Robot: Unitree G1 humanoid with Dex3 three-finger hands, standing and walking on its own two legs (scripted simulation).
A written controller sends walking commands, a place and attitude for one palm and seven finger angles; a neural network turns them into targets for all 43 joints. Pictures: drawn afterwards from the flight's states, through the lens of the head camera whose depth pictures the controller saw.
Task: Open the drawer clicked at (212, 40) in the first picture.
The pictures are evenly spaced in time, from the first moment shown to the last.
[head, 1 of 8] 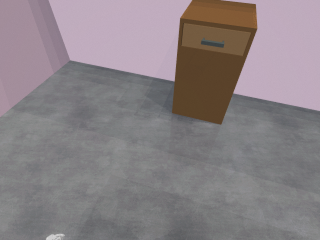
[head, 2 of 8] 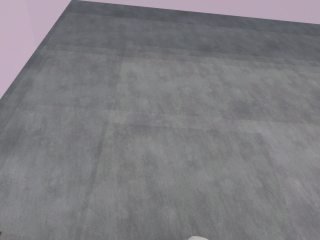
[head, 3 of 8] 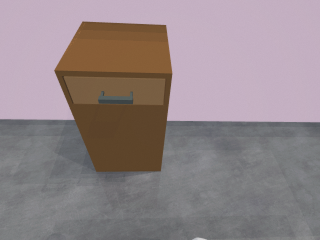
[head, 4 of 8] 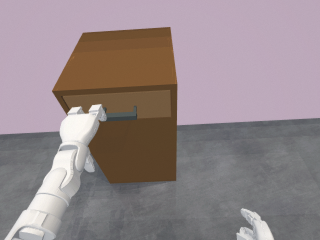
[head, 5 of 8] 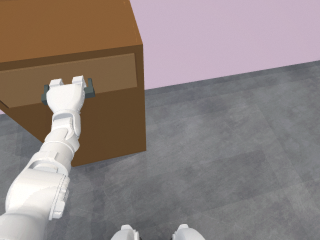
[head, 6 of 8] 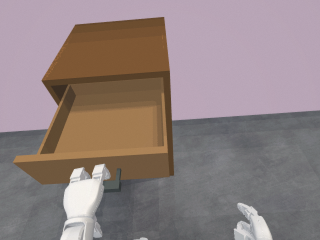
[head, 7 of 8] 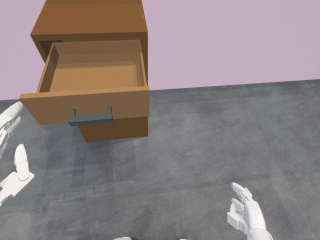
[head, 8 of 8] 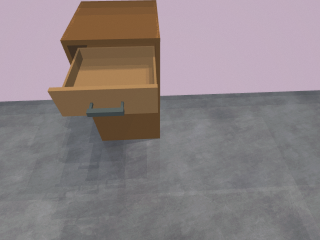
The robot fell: no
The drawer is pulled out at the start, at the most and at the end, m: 0.00 0.30 0.30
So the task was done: yes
